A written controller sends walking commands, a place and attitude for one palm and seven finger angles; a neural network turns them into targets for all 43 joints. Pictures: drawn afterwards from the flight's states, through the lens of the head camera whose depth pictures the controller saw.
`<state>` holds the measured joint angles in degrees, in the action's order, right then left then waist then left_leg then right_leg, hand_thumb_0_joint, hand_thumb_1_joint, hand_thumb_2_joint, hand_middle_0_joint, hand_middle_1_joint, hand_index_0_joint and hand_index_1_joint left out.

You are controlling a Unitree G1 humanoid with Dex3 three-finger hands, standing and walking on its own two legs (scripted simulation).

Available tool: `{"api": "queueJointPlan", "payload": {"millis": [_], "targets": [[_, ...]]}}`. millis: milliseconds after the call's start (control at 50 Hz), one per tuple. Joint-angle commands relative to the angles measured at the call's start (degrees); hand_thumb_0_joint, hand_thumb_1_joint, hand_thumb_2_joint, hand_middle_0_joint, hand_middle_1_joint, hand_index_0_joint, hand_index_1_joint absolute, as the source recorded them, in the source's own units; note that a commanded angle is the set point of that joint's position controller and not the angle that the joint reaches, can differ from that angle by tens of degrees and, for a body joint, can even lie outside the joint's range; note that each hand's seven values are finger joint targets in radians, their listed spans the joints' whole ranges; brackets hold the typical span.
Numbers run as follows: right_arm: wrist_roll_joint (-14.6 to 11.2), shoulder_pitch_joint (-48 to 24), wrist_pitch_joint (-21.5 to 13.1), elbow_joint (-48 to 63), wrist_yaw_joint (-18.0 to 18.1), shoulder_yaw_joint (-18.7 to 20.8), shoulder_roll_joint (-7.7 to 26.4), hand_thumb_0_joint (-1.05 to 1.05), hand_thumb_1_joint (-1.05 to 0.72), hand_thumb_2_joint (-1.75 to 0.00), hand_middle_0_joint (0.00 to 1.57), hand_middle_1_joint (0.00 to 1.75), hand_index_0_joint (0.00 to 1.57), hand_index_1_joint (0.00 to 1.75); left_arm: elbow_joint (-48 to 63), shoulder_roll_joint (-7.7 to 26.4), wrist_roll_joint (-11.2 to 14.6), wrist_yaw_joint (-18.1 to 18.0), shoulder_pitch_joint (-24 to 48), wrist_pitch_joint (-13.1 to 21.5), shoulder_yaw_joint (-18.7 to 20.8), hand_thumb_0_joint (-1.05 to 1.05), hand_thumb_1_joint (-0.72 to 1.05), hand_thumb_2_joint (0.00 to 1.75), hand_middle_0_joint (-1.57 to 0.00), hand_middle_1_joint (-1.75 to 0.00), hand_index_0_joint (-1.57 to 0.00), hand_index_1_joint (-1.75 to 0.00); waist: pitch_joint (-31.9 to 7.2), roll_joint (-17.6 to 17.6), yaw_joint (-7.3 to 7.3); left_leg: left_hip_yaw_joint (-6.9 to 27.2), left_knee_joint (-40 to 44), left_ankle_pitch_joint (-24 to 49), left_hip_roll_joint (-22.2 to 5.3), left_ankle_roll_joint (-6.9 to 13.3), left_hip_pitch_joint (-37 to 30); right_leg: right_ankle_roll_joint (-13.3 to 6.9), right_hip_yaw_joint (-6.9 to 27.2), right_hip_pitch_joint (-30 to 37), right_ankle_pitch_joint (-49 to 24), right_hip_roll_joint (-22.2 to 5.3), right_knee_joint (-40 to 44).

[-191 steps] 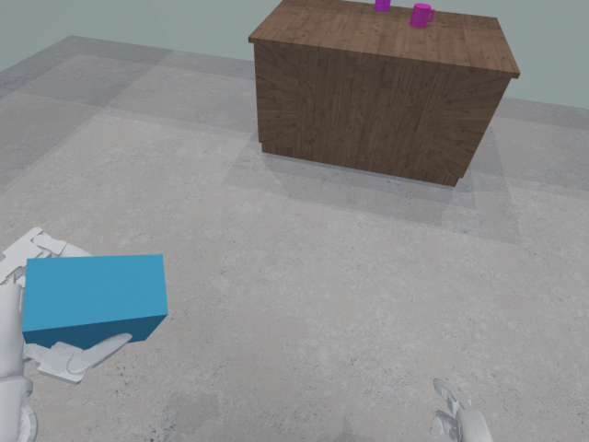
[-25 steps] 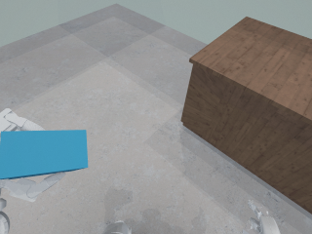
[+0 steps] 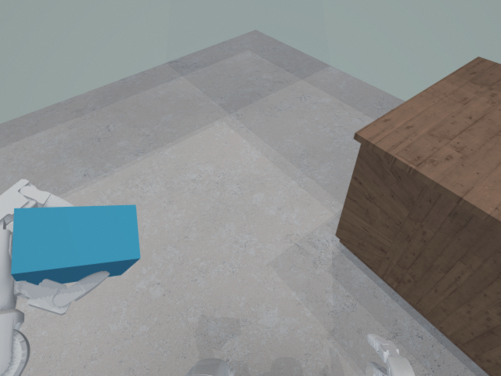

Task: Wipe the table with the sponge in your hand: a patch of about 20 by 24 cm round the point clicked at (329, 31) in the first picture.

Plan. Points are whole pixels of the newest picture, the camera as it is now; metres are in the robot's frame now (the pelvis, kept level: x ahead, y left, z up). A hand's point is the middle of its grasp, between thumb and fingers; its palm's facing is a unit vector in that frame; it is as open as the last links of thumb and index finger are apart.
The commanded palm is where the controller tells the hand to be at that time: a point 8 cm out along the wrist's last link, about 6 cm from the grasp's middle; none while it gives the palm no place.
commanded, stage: walk to a spot facing it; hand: left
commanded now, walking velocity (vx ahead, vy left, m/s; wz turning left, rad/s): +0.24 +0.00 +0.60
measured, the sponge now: (94, 246) +0.23 +0.21 +0.17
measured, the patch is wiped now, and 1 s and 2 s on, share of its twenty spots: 0.00 0.00 0.00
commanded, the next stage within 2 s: turn to face it in 0.34 s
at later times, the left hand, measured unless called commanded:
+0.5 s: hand (30, 205) +0.26 +0.28 +0.21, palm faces +0.53 -0.73 -0.44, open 10.3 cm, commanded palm +0.19 +0.32 +0.19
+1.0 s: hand (110, 168) +0.33 +0.22 +0.19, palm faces +0.39 -0.81 -0.44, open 10.3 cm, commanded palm +0.28 +0.26 +0.19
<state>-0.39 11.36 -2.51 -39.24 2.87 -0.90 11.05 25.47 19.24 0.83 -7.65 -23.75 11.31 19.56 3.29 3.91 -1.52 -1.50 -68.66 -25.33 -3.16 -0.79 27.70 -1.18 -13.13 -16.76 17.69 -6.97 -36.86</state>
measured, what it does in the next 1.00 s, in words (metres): walks ahead: left foot, then right foot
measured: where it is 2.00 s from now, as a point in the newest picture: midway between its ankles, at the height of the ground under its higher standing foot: outside the picture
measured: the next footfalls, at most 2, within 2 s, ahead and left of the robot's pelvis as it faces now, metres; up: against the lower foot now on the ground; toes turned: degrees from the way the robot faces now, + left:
left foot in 0.28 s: +0.16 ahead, +0.15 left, +0.00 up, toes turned +17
right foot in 0.64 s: +0.22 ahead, -0.10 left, +0.00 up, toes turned +4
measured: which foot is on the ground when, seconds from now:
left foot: up 0.00-0.26, down 0.28-0.66, up 0.68-0.98, down 1.00-1.00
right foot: down 0.00-0.28, up 0.30-0.62, down 0.64-1.00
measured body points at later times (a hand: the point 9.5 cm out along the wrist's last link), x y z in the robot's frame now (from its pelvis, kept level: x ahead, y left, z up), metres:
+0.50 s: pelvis +0.09 +0.01 +0.01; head +0.13 +0.04 +0.45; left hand +0.22 +0.32 +0.23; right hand +0.30 -0.14 -0.08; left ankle +0.12 +0.14 -0.73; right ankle +0.14 -0.13 -0.66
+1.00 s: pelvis +0.13 -0.02 +0.01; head +0.15 -0.01 +0.45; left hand +0.31 +0.26 +0.21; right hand +0.33 -0.28 -0.05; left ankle +0.11 +0.10 -0.73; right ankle +0.18 -0.10 -0.73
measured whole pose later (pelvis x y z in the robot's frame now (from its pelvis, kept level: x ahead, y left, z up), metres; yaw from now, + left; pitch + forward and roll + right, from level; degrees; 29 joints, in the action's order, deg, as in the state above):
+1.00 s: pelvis +0.13 -0.02 +0.01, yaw +2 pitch +2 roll +1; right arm -0.9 9.0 -0.6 -29.9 2.6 2.5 16.2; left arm 33.1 23.6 1.9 -8.0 -28.4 11.9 21.7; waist 0.7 -1.9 0.3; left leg -4.4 -30.7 -17.7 -2.3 -2.9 14.7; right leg -3.3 0.9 -21.3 11.4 3.7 -31.2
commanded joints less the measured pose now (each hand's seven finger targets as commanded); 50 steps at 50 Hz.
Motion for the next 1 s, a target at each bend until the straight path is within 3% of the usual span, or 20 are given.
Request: {"api": "queueJointPlan", "payload": {"millis": [0, 80, 140, 220, 240, 260, 280, 340, 400, 500, 580, 600, 640, 660, 700, 760, 860, 920, 960, 980], "targets": [[0.4, -7.3, -2.7, 11.3, 0.8, 2.8, 5.8, 0.00, -0.90, -0.90, 0.20, 0.30, 0.20, 0.30, 14.3, 12.1, 0.3, -1.6, 3.5, 3.7, 7.5, 0.00, 0.10, 1.30, -1.20, -1.60, -1.20, -1.60, -4.1, -12.5, 0.75, 0.2, -1.9, 3.5, -3.5, -1.4, 11.8, -5.3, 13.2, 11.4, -12.6, -16.9, 20.5], [0.7, -5.9, -2.6, 13.9, 0.9, 3.6, 5.3, 0.00, -0.90, -0.90, 0.20, 0.30, 0.20, 0.30, 20.0, 13.3, 0.8, -3.0, 0.0, 3.6, 9.2, 0.00, 0.10, 1.30, -1.20, -1.60, -1.20, -1.60, -6.0, -12.6, -0.24, -6.6, 17.7, 5.3, -3.3, -0.8, 2.9, -4.9, 4.7, 11.0, -19.8, -16.0, 18.0], [0.9, -4.6, -2.6, 16.0, 0.8, 4.2, 4.9, 0.00, -0.90, -0.90, 0.20, 0.30, 0.20, 0.30, 22.2, 12.9, 1.2, -4.2, -2.7, 3.0, 10.4, 0.00, 0.10, 1.30, -1.20, -1.60, -1.20, -1.60, -7.3, -13.4, -1.29, -9.9, 26.3, 4.3, -1.5, -0.5, 0.0, -5.3, 4.7, 12.8, -24.5, -16.2, 14.6], [0.4, -1.0, -2.4, 16.3, 1.5, 5.5, 6.0, 0.00, -0.90, -0.90, 0.20, 0.30, 0.20, 0.30, 23.2, 12.1, 1.8, -4.7, -0.2, 2.9, 9.3, 0.00, 0.10, 1.30, -1.20, -1.60, -1.20, -1.60, -13.4, -5.4, 3.37, -11.9, 40.3, 12.0, 3.1, 0.8, -20.5, -0.3, -1.0, 5.0, -26.7, -11.8, -10.4], [0.2, -1.7, -2.5, 16.6, 1.5, 5.9, 7.2, 0.00, -0.90, -0.90, 0.20, 0.30, 0.20, 0.30, 24.6, 11.8, 1.6, -4.7, 0.9, 4.1, 9.2, 0.00, 0.10, 1.30, -1.20, -1.60, -1.20, -1.60, -15.3, 9.2, 3.78, 2.8, 43.6, 18.4, -5.3, 5.5, -29.7, 2.8, -0.8, -6.2, -6.7, -6.0, -26.0], [0.1, -2.2, -3.7, 16.8, 1.0, 5.7, 8.2, 0.00, -0.90, -0.90, 0.20, 0.30, 0.20, 0.30, 25.6, 11.4, 2.0, -4.5, 1.0, 5.4, 8.2, 0.00, 0.10, 1.30, -1.20, -1.60, -1.20, -1.60, -14.7, 21.0, 2.83, 29.7, 46.4, 43.8, -20.9, 14.4, -33.3, 5.2, 4.1, -18.6, 21.1, 2.4, -38.6], [-0.3, -1.9, -4.5, 15.5, -0.2, 5.4, 8.3, 0.00, -0.90, -0.90, 0.20, 0.30, 0.20, 0.30, 20.5, 14.1, 0.5, -3.1, 2.9, 5.8, 9.5, 0.00, 0.10, 1.30, -1.20, -1.60, -1.20, -1.60, -12.3, 12.5, 2.78, 32.6, 46.8, 38.4, -22.9, 16.5, -29.0, 3.8, 11.8, -22.0, 19.3, -0.1, -41.3], [-1.2, -3.8, -4.1, 14.9, -0.6, 6.3, 7.8, 0.00, -0.90, -0.90, 0.20, 0.30, 0.20, 0.30, 26.7, 15.2, 1.0, -2.1, -0.3, 5.6, 12.5, 0.00, 0.10, 1.30, -1.20, -1.60, -1.20, -1.60, -12.3, 10.0, 2.06, 22.5, 47.2, 24.0, -17.4, 15.4, -22.6, 5.2, 12.7, -23.6, 12.0, -1.1, -40.1], [-0.9, -3.6, -5.4, 14.2, -1.1, 5.0, 6.6, 0.00, -0.90, -0.90, 0.20, 0.30, 0.20, 0.30, 29.5, 12.2, 2.4, -1.8, -5.4, 5.3, 11.1, 0.00, 0.10, 1.30, -1.20, -1.60, -1.20, -1.60, -12.7, 12.5, 1.63, 13.4, 48.6, 23.4, -12.2, 11.6, -17.2, 5.5, 8.9, -16.4, 6.4, 0.6, -28.2], [-0.5, -2.1, -6.2, 12.0, 0.3, 3.5, 6.3, 0.00, -0.90, -0.90, 0.20, 0.30, 0.20, 0.30, 18.1, 9.4, 2.3, -1.6, -3.7, 4.3, 8.1, 0.00, 0.10, 1.30, -1.20, -1.60, -1.20, -1.60, -11.2, 8.1, 1.69, 6.0, 49.4, 23.3, -12.8, 9.6, -14.0, 5.1, 5.4, -5.0, 4.5, 4.2, -9.4], [-0.5, -4.0, -5.9, 11.3, 1.7, 2.0, 6.1, 0.00, -0.90, -0.90, 0.20, 0.30, 0.20, 0.30, 11.0, 8.5, 0.7, -1.8, 7.5, 2.3, 4.1, 0.00, 0.10, 1.30, -1.20, -1.60, -1.20, -1.60, -9.0, 4.2, 1.11, 0.0, 43.1, 8.5, -10.7, 4.8, -11.3, 4.7, 3.9, 4.9, -1.1, 6.7, 8.0], [-0.2, -3.9, -5.7, 11.0, 1.8, 1.7, 5.7, 0.00, -0.90, -0.90, 0.20, 0.30, 0.20, 0.30, 9.2, 9.3, 0.1, -1.9, 9.8, 1.8, 3.8, 0.00, 0.10, 1.30, -1.20, -1.60, -1.20, -1.60, -8.1, 0.2, 1.50, -1.4, 38.5, 4.9, -8.9, 3.3, -9.8, 3.5, 7.5, 6.6, -3.6, 4.5, 13.1], [0.3, -4.9, -5.9, 11.6, 1.8, 1.4, 4.8, 0.00, -0.90, -0.90, 0.20, 0.30, 0.20, 0.30, 9.0, 11.9, -0.2, -2.0, 14.9, 0.8, 3.8, 0.00, 0.10, 1.30, -1.20, -1.60, -1.20, -1.60, -6.7, -18.1, 1.74, -4.8, 19.8, -6.3, 1.1, -1.1, -0.3, -4.8, 33.8, 5.7, -14.4, -10.7, 19.5], [0.1, -5.6, -6.1, 12.2, 1.3, 2.4, 6.2, 0.00, -0.90, -0.90, 0.20, 0.30, 0.20, 0.30, 10.1, 11.4, 0.4, -1.7, 16.1, 0.3, 3.2, 0.00, 0.10, 1.30, -1.20, -1.60, -1.20, -1.60, -6.5, -22.5, 0.56, -1.6, 11.0, -7.1, 1.7, -1.6, 0.7, -6.9, 40.2, 4.1, -12.7, -13.1, 22.5], [0.4, -6.9, -5.5, 11.5, 0.8, 1.6, 5.3, 0.00, -0.90, -0.90, 0.20, 0.30, 0.20, 0.30, 12.9, 12.0, 0.7, -1.9, 13.5, 1.3, 4.4, 0.00, 0.10, 1.30, -1.20, -1.60, -1.20, -1.60, -6.0, -15.8, 0.81, 1.9, 4.6, -2.1, -0.4, -2.8, 2.1, -8.6, 34.4, 5.6, -22.6, -12.0, 18.8], [0.7, -8.0, -3.8, 12.2, 0.7, 1.4, 4.6, 0.00, -0.90, -0.90, 0.20, 0.30, 0.20, 0.30, 16.4, 13.1, 1.2, -2.1, 6.5, 3.0, 7.8, 0.00, 0.10, 1.30, -1.20, -1.60, -1.20, -1.60, -10.8, -8.9, 0.44, -0.8, 14.1, -1.2, 0.2, -3.1, -2.2, -7.8, 24.7, 8.5, -34.4, -8.4, 14.1], [0.3, -7.4, -1.3, 15.8, -0.2, 2.6, 5.3, 0.00, -0.90, -0.90, 0.20, 0.30, 0.20, 0.30, 16.3, 12.4, 2.1, -2.2, -4.5, 3.3, 10.6, 0.00, 0.10, 1.30, -1.20, -1.60, -1.20, -1.60, -13.6, -8.8, -0.74, -1.9, 27.7, 0.5, 0.9, -3.0, -4.5, -8.9, 29.4, 10.7, -28.5, -7.4, 14.2], [-0.4, -5.2, -0.3, 16.7, -0.5, 3.0, 6.3, 0.00, -0.90, -0.90, 0.20, 0.30, 0.20, 0.30, 16.9, 12.1, 2.0, -2.1, -3.4, 3.2, 10.1, 0.00, 0.10, 1.30, -1.20, -1.60, -1.20, -1.60, -14.7, -8.3, 0.14, -1.8, 38.8, 6.6, 0.4, -2.5, -11.8, -6.5, 30.6, 7.7, -24.3, -5.7, 13.2], [-0.7, -4.7, 0.1, 17.2, -0.2, 3.8, 7.4, 0.00, -0.90, -0.90, 0.20, 0.30, 0.20, 0.30, 18.1, 11.6, 1.9, -1.9, -1.3, 3.0, 8.6, 0.00, 0.10, 1.30, -1.20, -1.60, -1.20, -1.60, -14.4, -4.1, 0.89, -1.0, 47.2, 16.0, -3.8, -1.3, -20.8, -3.2, 27.8, 2.5, -19.7, -1.4, 7.5], [-0.8, -4.9, 0.0, 17.9, 0.0, 4.3, 8.9, 0.00, -0.90, -0.90, 0.20, 0.30, 0.20, 0.30, 19.8, 12.3, 1.6, -1.7, 0.5, 3.5, 8.8, 0.00, 0.10, 1.30, -1.20, -1.60, -1.20, -1.60, -13.2, 2.7, 0.69, 5.6, 49.2, 24.3, -11.4, 1.8, -24.4, -0.6, 24.6, -4.1, -11.7, 3.2, 2.2]]}}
